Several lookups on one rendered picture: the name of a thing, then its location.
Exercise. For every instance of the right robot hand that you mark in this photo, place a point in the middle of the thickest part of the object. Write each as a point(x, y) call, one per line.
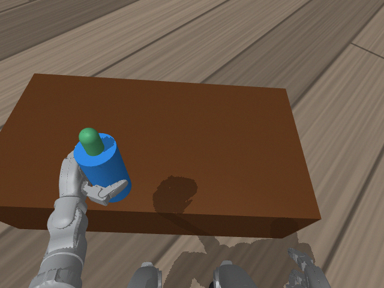
point(313, 276)

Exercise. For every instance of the left robot arm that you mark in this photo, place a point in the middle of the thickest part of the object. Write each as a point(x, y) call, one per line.
point(64, 259)

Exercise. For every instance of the left robot hand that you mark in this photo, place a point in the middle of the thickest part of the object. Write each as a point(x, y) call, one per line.
point(73, 182)

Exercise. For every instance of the bottle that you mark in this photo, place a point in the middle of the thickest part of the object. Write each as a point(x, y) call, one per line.
point(98, 156)

